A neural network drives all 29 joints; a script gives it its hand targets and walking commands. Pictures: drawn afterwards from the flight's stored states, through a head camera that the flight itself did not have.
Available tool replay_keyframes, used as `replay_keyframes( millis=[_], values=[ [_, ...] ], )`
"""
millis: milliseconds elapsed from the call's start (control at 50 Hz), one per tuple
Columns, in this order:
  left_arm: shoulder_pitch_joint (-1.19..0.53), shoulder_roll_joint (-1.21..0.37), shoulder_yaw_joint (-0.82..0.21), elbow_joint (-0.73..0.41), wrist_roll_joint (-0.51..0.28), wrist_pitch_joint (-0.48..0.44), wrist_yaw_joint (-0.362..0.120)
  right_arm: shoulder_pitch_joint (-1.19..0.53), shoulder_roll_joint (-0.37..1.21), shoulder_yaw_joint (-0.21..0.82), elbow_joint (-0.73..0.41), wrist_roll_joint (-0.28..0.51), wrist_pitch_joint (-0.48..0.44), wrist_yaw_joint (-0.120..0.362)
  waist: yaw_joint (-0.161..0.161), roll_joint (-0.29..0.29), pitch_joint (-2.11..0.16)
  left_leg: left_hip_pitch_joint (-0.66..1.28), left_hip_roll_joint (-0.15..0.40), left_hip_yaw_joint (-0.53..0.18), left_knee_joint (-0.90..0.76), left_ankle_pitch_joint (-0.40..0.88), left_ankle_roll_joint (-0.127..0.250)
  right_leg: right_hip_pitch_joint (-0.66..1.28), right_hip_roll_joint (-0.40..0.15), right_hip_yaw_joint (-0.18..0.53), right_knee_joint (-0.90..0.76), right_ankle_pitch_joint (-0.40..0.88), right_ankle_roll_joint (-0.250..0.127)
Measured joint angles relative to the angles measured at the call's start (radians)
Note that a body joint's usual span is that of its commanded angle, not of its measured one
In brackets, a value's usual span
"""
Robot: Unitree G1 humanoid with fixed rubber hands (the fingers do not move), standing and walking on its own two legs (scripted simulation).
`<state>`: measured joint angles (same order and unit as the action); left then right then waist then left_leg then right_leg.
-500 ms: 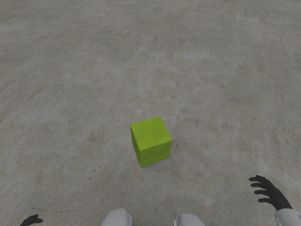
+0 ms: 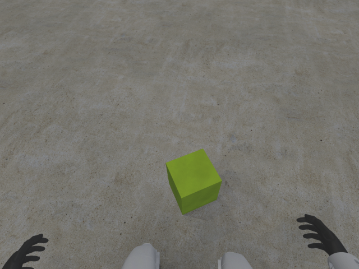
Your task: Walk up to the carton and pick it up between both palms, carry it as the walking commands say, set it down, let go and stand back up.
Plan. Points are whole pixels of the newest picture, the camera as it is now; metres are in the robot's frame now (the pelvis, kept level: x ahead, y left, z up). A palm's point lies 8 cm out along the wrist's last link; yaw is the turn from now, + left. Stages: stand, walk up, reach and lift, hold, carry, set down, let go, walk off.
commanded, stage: walk up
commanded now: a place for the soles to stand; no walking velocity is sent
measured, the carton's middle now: (192, 182) +0.57 -0.01 -0.61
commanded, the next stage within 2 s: none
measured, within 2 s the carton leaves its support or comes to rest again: neither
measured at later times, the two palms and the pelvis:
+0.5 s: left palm (41, 210) +0.22 +0.34 -0.02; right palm (333, 241) +0.18 -0.28 -0.01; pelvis +0.04 +0.03 +0.03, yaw -3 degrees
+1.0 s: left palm (32, 227) +0.19 +0.35 -0.03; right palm (342, 248) +0.17 -0.30 -0.01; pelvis +0.04 +0.02 +0.03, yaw -2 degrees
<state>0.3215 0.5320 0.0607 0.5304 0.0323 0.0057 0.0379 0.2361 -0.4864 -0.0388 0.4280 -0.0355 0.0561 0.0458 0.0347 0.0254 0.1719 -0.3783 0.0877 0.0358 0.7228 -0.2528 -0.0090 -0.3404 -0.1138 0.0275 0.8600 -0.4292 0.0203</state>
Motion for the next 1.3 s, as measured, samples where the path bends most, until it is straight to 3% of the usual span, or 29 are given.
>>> replay_keyframes(
  millis=[20, 80, 120, 160, 220, 300, 480, 740, 920, 960, 1020, 1080, 1160, 1220, 1240, 1260, 1300],
  values=[
    [-0.008, -0.006, -0.002, 0.005, -0.006, 0.008, -0.002, -0.009, 0.007, -0.001, 0.008, -0.001, -0.002, -0.005, 0.001, -0.007, 0.012, 0.003, 0.003, 0.008, 0.027, -0.002, -0.023, -0.008, 0.019, 0.02, 0.052, -0.062, -0.006],
    [-0.014, -0.029, -0.015, 0.008, -0.019, 0.034, -0.007, -0.016, 0.04, 0.009, 0.016, 0.002, -0.007, -0.024, -0.018, -0.027, 0.002, 0.023, 0.023, 0.026, 0.041, -0.036, -0.03, -0.016, 0.082, 0.025, 0.136, -0.167, -0.021],
    [-0.017, -0.046, -0.027, 0.005, -0.027, 0.033, -0.016, -0.012, 0.046, 0.016, 0.011, 0.006, -0.004, -0.029, -0.029, -0.038, -0.021, 0.034, 0.026, 0.039, 0.022, -0.035, -0.039, 0.021, 0.085, -0.006, 0.03, -0.118, -0.034],
    [-0.021, -0.07, -0.037, 0.009, -0.024, 0.022, -0.026, -0.017, 0.033, 0.015, 0.012, 0.011, -0.001, -0.028, -0.039, -0.023, -0.034, 0.038, 0.036, 0.039, 0.031, -0.045, -0.043, 0.061, 0.092, -0.024, -0.084, 0.044, -0.031],
    [-0.047, -0.083, -0.051, 0.015, -0.012, 0.016, -0.036, -0.002, 0.028, 0.011, 0.024, 0.029, -0.001, -0.03, -0.049, -0.025, -0.053, 0.058, 0.001, 0.021, 0.008, -0.077, -0.019, 0.073, 0.077, -0.021, -0.088, 0.042, -0.005],
    [-0.102, -0.071, -0.044, 0.017, -0.019, 0.013, -0.043, 0.007, 0.029, 0.016, 0.059, 0.025, -0.021, -0.029, -0.051, -0.031, -0.061, 0.093, -0.006, 0.028, -0.067, -0.008, -0.036, 0.1, 0.071, -0.015, -0.148, 0.051, 0.01],
    [-0.161, -0.043, -0.028, 0.046, -0.028, 0.011, -0.054, -0.02, 0.038, 0.013, 0.074, 0.031, -0.039, -0.017, -0.046, -0.032, -0.066, 0.114, 0.001, 0.032, -0.141, 0.016, -0.031, 0.14, 0.078, -0.021, -0.269, 0.113, 0.015],
    [-0.123, -0.075, -0.036, 0.11, -0.025, 0.01, -0.071, -0.052, 0.041, 0.009, 0.072, 0.036, -0.038, -0.014, -0.021, -0.027, -0.094, 0.118, 0.0, 0.036, -0.177, 0.037, -0.028, 0.145, 0.075, -0.024, -0.307, 0.137, 0.019],
    [-0.103, -0.072, -0.032, 0.125, -0.023, 0.001, -0.076, -0.046, 0.035, 0.001, 0.089, 0.034, -0.04, -0.013, -0.023, -0.025, -0.098, 0.116, -0.004, 0.037, -0.194, 0.047, -0.027, 0.14, 0.07, -0.026, -0.316, 0.143, 0.02],
    [-0.105, -0.064, -0.031, 0.107, 0.011, 0.01, -0.09, -0.017, 0.032, -0.006, 0.09, 0.029, -0.047, -0.026, -0.024, -0.028, -0.102, 0.109, -0.009, 0.03, -0.188, 0.044, -0.023, 0.129, 0.06, -0.043, -0.29, 0.081, -0.002],
    [-0.116, -0.035, -0.008, 0.061, 0.054, 0.029, -0.112, 0.083, 0.014, -0.019, 0.111, 0.007, -0.057, -0.059, -0.011, -0.047, -0.102, 0.098, -0.012, 0.015, -0.167, 0.025, -0.013, 0.046, 0.061, -0.047, -0.086, -0.077, -0.026],
    [-0.131, -0.014, 0.008, 0.032, 0.066, 0.042, -0.125, 0.183, -0.013, -0.04, 0.139, -0.009, -0.058, -0.091, -0.024, -0.064, -0.087, 0.109, -0.01, -0.008, -0.181, 0.024, -0.011, -0.048, 0.052, -0.034, 0.058, -0.084, -0.023],
    [-0.146, -0.005, 0.013, 0.022, 0.064, 0.057, -0.137, 0.258, -0.043, -0.065, 0.151, -0.016, -0.052, -0.107, -0.061, -0.071, -0.06, 0.134, 0.009, -0.047, -0.196, 0.026, -0.022, -0.093, 0.033, -0.022, 0.021, -0.056, -0.024],
    [-0.148, -0.009, 0.01, 0.011, 0.056, 0.067, -0.143, 0.27, -0.054, -0.072, 0.142, -0.021, -0.038, -0.109, -0.074, -0.067, -0.056, 0.118, 0.034, -0.076, -0.143, -0.017, -0.023, -0.055, 0.023, -0.028, -0.108, 0.008, -0.039],
    [-0.145, -0.012, 0.009, 0.009, 0.055, 0.064, -0.14, 0.266, -0.055, -0.073, 0.138, -0.023, -0.032, -0.11, -0.073, -0.062, -0.056, 0.094, 0.043, -0.09, -0.082, -0.075, -0.008, -0.039, 0.026, -0.039, -0.145, 0.068, -0.033],
    [-0.143, -0.019, 0.007, 0.005, 0.057, 0.061, -0.135, 0.255, -0.051, -0.073, 0.135, -0.023, -0.023, -0.11, -0.073, -0.055, -0.049, 0.059, 0.037, -0.111, 0.008, -0.164, 0.01, -0.04, 0.027, -0.059, -0.132, 0.147, -0.023],
    [-0.138, -0.036, -0.003, 0.0, 0.057, 0.057, -0.116, 0.219, -0.021, -0.064, 0.135, -0.006, -0.005, -0.112, -0.064, -0.061, -0.036, -0.027, -0.023, -0.137, 0.24, -0.273, 0.02, -0.039, 0.014, -0.089, -0.073, 0.14, -0.019]
  ],
)
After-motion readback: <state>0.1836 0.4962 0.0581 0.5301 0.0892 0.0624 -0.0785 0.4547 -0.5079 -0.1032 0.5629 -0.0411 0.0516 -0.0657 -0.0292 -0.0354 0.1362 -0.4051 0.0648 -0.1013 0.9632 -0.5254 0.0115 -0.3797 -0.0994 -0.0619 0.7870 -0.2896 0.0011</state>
